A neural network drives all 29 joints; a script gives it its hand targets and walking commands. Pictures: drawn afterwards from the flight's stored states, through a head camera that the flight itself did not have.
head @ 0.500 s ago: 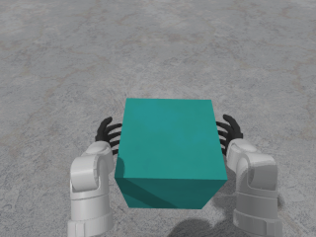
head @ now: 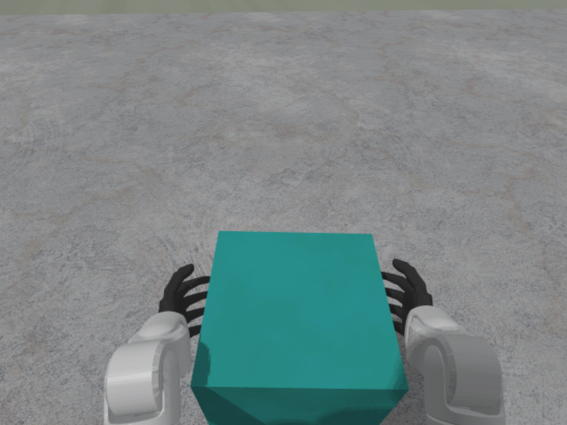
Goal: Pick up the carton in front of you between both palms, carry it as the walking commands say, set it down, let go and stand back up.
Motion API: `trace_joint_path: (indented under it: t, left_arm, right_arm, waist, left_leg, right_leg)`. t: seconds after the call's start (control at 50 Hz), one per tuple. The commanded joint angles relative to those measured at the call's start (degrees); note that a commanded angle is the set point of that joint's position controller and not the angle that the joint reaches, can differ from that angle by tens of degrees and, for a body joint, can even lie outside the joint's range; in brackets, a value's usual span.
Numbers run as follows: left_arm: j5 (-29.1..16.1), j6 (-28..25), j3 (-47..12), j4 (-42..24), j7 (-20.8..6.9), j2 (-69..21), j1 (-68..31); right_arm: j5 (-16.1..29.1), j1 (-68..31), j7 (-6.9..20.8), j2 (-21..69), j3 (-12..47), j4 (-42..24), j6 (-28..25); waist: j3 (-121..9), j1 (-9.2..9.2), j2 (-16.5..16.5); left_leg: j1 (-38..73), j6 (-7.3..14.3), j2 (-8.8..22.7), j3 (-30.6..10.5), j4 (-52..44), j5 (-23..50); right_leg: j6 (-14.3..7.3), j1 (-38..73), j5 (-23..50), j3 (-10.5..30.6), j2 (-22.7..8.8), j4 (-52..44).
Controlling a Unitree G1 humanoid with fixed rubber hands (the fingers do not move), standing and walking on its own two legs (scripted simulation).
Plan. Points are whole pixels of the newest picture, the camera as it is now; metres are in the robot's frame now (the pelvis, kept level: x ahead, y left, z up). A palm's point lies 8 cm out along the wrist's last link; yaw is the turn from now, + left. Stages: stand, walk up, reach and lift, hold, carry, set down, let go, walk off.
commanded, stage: carry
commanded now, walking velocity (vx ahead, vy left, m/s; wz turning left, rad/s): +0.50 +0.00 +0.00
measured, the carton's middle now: (292, 343) +0.25 +0.00 +0.01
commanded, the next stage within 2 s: none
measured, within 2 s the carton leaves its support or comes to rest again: neither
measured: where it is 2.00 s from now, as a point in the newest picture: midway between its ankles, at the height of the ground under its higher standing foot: (278, 214)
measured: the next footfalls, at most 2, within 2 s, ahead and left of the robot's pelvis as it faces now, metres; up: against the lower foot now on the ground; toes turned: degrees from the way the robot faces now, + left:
right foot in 0.46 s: +0.49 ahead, -0.12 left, +0.00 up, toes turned -9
left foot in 0.98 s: +0.84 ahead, +0.11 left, +0.00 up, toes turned +13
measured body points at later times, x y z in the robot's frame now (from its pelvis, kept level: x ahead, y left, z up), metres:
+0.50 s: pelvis +0.33 -0.03 -0.01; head +0.31 -0.04 +0.44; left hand +0.57 +0.13 +0.09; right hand +0.59 -0.17 +0.08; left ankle +0.10 +0.07 -0.69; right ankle +0.45 -0.11 -0.73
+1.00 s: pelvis +0.67 +0.01 -0.01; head +0.65 +0.01 +0.44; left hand +0.92 +0.17 +0.09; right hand +0.93 -0.13 +0.10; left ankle +0.80 +0.10 -0.73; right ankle +0.45 -0.11 -0.72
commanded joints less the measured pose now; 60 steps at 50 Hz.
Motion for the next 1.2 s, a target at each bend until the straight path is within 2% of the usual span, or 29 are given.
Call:
trace_joint_path:
  t: [0.0,0.02,0.06,0.16,0.24,0.34,0.38,0.42,0.44,0.46,0.48,0.5,0.54,0.56,0.6,0.66,0.76,0.88,0.92,0.94,0.96,0.98,1.0,1.02,1.04,1.06,1.08,1.1,1.18]
  left_arm:
    - [-20.22,-1.88,-41.14,-5.42,-10.69,-49.99,-25.64]
    - [-19.93,-2.64,-41.43,-4.77,-10.82,-51.68,-25.1]
    - [-19.02,-3.92,-41.67,-3.91,-10.62,-52.91,-23.95]
    - [-17.34,-5.09,-41.51,-4.12,-9.32,-50.94,-22.25]
    - [-18.19,-3.93,-41.62,-6.84,-8.58,-48.3,-21.87]
    - [-18.9,-1.53,-40.73,-8.35,-8.29,-44.29,-22.3]
    - [-19.11,-0.9,-40.04,-8.42,-8.27,-43.34,-22.54]
    - [-19.13,-0.66,-39.21,-7.59,-8.34,-43.11,-21.18]
    - [-18.95,-0.73,-38.66,-7.33,-8.45,-43.18,-20.87]
    - [-18.54,-0.84,-37.9,-6.87,-8.62,-42.62,-21.03]
    - [-18.95,-1.2,-38.02,-5.08,-8.96,-44.57,-19.83]
    - [-19.36,-1.58,-38.22,-5.81,-9.52,-46.61,-20.1]
    - [-19.85,-3.09,-39.38,-5.77,-10.46,-51.48,-21.44]
    - [-20.05,-3.86,-40.1,-6.1,-10.84,-53.01,-22.38]
    - [-20.52,-5.04,-41.03,-6.5,-11.47,-54.16,-22.88]
    - [-20.97,-5.88,-41.81,-6.93,-12.16,-52.77,-21.44]
    - [-20.98,-5.38,-41.43,-9.54,-11.74,-48.33,-20.33]
    - [-19.3,-2.48,-39.06,-9.82,-9.87,-42.13,-18.78]
    - [-19.18,-1.62,-38.87,-10.02,-9.43,-41.1,-19.41]
    - [-19.4,-1.24,-39.08,-10.36,-9.32,-40.78,-20.17]
    - [-19.5,-0.86,-39.25,-10.8,-9.24,-40.45,-20.89]
    - [-19.6,-0.49,-39.44,-11.25,-9.21,-39.93,-22.34]
    - [-20.26,-0.26,-40.29,-12.34,-9.32,-41.36,-23.58]
    - [-20.59,-0.24,-40.69,-10.71,-9.67,-43.2,-23.36]
    - [-20.53,-0.75,-41.24,-9.43,-10.08,-46.11,-23.26]
    - [-20.62,-1.5,-41.7,-8.76,-10.46,-48.89,-23.52]
    - [-20.71,-2.26,-42.15,-8.06,-10.7,-51.02,-23.77]
    - [-20.5,-2.97,-42.59,-7.53,-10.77,-52.71,-23.7]
    - [-18.73,-5.05,-42.96,-6.86,-9.89,-54.29,-21.22]
  right_arm:
    - [19.17,-21.53,10.38,52.25,36.98,-5.82,-1.29]
    - [19.54,-22.44,10.73,53.56,37.86,-5.9,-1.87]
    - [19.96,-22.2,11.29,54.11,38.75,-5.83,-2.89]
    - [20.32,-20.94,11.7,50.03,39.05,-6.53,-3.82]
    - [20.0,-19.24,11.02,46.73,37.91,-8.46,-2.85]
    - [18.62,-18.15,9.74,43.25,36.06,-8.68,-0.69]
    - [18.61,-18.72,9.39,42.8,36.08,-8.96,-0.11]
    - [18.83,-19.71,9.23,42.75,36.37,-9.59,0.35]
    - [18.94,-20.0,9.19,42.48,36.65,-9.89,0.5]
    - [19.29,-20.63,9.17,43.11,37.63,-10.97,0.84]
    - [19.41,-20.53,9.51,43.58,38.04,-11.4,0.9]
    - [19.72,-21.52,9.8,46.18,39.12,-10.15,0.35]
    - [19.82,-21.53,10.54,51.26,39.86,-9.14,-1.17]
    - [19.76,-21.33,10.79,53.13,40.4,-8.75,-1.99]
    - [18.81,-20.09,10.76,55.04,40.81,-7.87,-3.45]
    - [17.36,-18.19,10.21,54.77,41.08,-7.89,-4.7]
    - [17.63,-17.75,9.39,51.31,41.22,-10.69,-4.17]
    - [18.47,-18.36,8.65,44.65,39.66,-12.28,-0.84]
    - [18.67,-18.66,8.55,43.3,38.68,-11.97,0.04]
    - [18.69,-18.35,8.54,43.14,38.04,-11.42,0.3]
    - [18.62,-17.65,8.58,42.76,37.28,-10.65,0.48]
    - [18.25,-17.21,8.68,42.41,36.56,-10.51,0.6]
    - [18.52,-18.79,9.09,42.77,36.11,-9.14,0.18]
    - [19.42,-17.27,9.4,45.83,36.71,-8.4,0.15]
    - [19.54,-17.99,9.82,48.03,37.18,-9.17,-0.32]
    - [19.72,-18.92,10.25,50.6,37.61,-9.28,-0.97]
    - [19.96,-20.15,10.63,52.77,38.13,-9.43,-1.61]
    - [20.22,-20.9,10.97,54.01,38.74,-9.49,-2.19]
    - [21.11,-19.71,11.94,53.77,39.59,-10.07,-3.59]
  waist:
    - [-12.44,-0.28,4.7]
    - [-11.92,0.15,4.9]
    - [-11.13,0.26,7.54]
    - [-7.05,-0.03,8.43]
    - [-4.29,-0.26,8.64]
    - [0.2,-0.65,10.01]
    - [-0.46,-0.51,11.15]
    - [-6.23,1.14,11.04]
    - [-10.98,2.07,7.13]
    - [-18.2,2.56,-5.01]
    - [-18.95,2.32,-17.27]
    - [-17.02,1.95,-12.11]
    - [-15.43,1.59,-2.67]
    - [-14.47,1.29,-1.41]
    - [-13.87,1.19,-3.84]
    - [-10.87,1.31,-5.33]
    - [-5.48,1.52,-4.79]
    - [0.35,1.87,-6.77]
    - [-1.37,1.56,-7.81]
    - [-4.34,0.67,-7.48]
    - [-8.77,-0.51,-4.36]
    - [-12.69,-1.51,3.21]
    - [-18.34,-1.06,19.25]
    - [-16.05,-0.51,18.35]
    - [-15.73,-0.66,14.52]
    - [-15.93,-0.58,7.82]
    - [-14.68,-0.35,5.15]
    - [-14.58,0.04,6.07]
    - [-12.03,0.01,9.82]
  left_leg:
    - [26.34,4.12,19.15,-28.85,-18.56,0.56]
    - [22.74,2.36,17.72,-24.62,-20.58,-3.2]
    - [19.99,1.4,15.58,-19.44,-23.01,-6.48]
    - [23.89,2.12,13.92,-14.32,-26.19,-3.46]
    - [27.12,1.75,12.5,-10.51,-24.88,5.57]
    - [30.78,1.32,12.56,-7.71,-22.61,17.01]
    - [31.77,-0.02,12.36,-5.83,-18.71,26.99]
    - [29.71,-2.52,10.21,-1.29,-4.12,39.14]
    - [21.83,-4.2,8.11,-0.35,8.05,30.69]
    - [4.87,-6.85,3.92,-2.06,26.96,14.57]
    - [-8.99,-7.84,-3.96,-6.66,39.17,-15.67]
    - [-12.46,-5.76,0.21,-12.93,45.94,-16.5]
    - [-11.74,-3.61,5.31,-14.5,42.57,-10.78]
    - [-10.07,-3.8,6.59,-14.61,37.77,-7.76]
    - [-8.03,-4.23,6.16,-12.06,32.93,-4.01]
    - [-10.69,-5.65,6.12,-9.54,24.31,-0.64]
    - [-14.43,-6.65,5.06,-5.93,9.74,5.88]
    - [-10.12,-4.36,2.63,-2.39,-1.71,9.75]
    - [-2.64,-3.27,0.83,-0.65,-3.43,8.11]
    - [5.48,-3.04,-1.41,1.86,-5.01,6.67]
    - [17.77,-3.03,-2.7,2.71,-6.16,3.28]
    - [28.94,-1.56,7.27,-12.27,-9.28,-5.39]
    - [42.96,7.32,22.18,-39.3,-15.01,-9.98]
    - [41.54,7.72,22.73,-42.41,-18.43,2.82]
    - [39.08,6.63,21.01,-34.27,-16.14,12.42]
    - [35.99,4.58,19.69,-28.58,-14.79,17.7]
    - [32.46,2.69,18.5,-24.28,-15.34,18.56]
    - [29.69,1.01,17.12,-20.87,-16.84,14.77]
    - [27.14,1.19,15.12,-14.46,-21.29,8.23]
  right_leg:
    - [-1.64,-23.78,5.73,3.73,-3.75,11.32]
    - [-1.32,-21.93,8.56,3.6,-4.6,7.01]
    - [-0.57,-20.38,12.17,1.08,-4.02,1.81]
    - [1.93,-26.94,19.4,-2.64,-3.96,-12.53]
    - [2.22,-27.55,24.63,-5.03,-2.95,-20.76]
    - [0.07,-25.27,24.95,-7.55,-1.3,-28.99]
    - [-1.33,-19.38,24.47,-9.09,-0.01,-31.77]
    - [-1.74,-3.33,21.33,-13.9,5.01,-35.22]
    - [-1.58,10.1,17.71,-10.8,2.72,-34.86]
    - [-7.96,25.95,8.16,15.05,-14.32,-37.24]
    - [-12.86,30.63,13.26,34.77,-21.51,-46.91]
    - [-12.36,28.39,20.98,28.9,-20.94,-45.7]
    - [-8.74,19.66,28.05,16.84,-17.16,-44.07]
    - [-6.91,15.66,25.15,12.89,-15.87,-45.93]
    - [-5.85,12.54,20.17,7.63,-14.04,-48.76]
    - [-6.8,12.46,17.67,3.65,-12.77,-52.01]
    - [-7.01,16.58,27.02,-0.98,-10.67,-52.22]
    - [-5.89,19.19,37.5,-5.02,-10.27,-50.22]
    - [-4.48,19.8,48.89,-6.94,-10.29,-44.53]
    - [-3.15,18.6,53.7,-9.66,-9.1,-36.86]
    - [-1.51,13.73,51.04,-11.62,-6.45,-25.2]
    - [0.27,2.78,35.73,-10.71,-4.05,-11.89]
    - [2.5,-16.03,12.04,-7.46,3.59,6.58]
    - [0.93,-23.02,-1.15,0.03,4.13,14.64]
    - [-0.63,-23.81,0.29,2.87,0.9,17.18]
    - [-1.28,-23.27,3.48,3.53,-1.45,14.73]
    - [-1.34,-22.76,6.35,3.22,-3.0,10.76]
    - [-1.1,-20.95,8.81,3.04,-3.78,6.89]
    - [0.53,-21.85,13.4,-1.08,-2.91,-3.72]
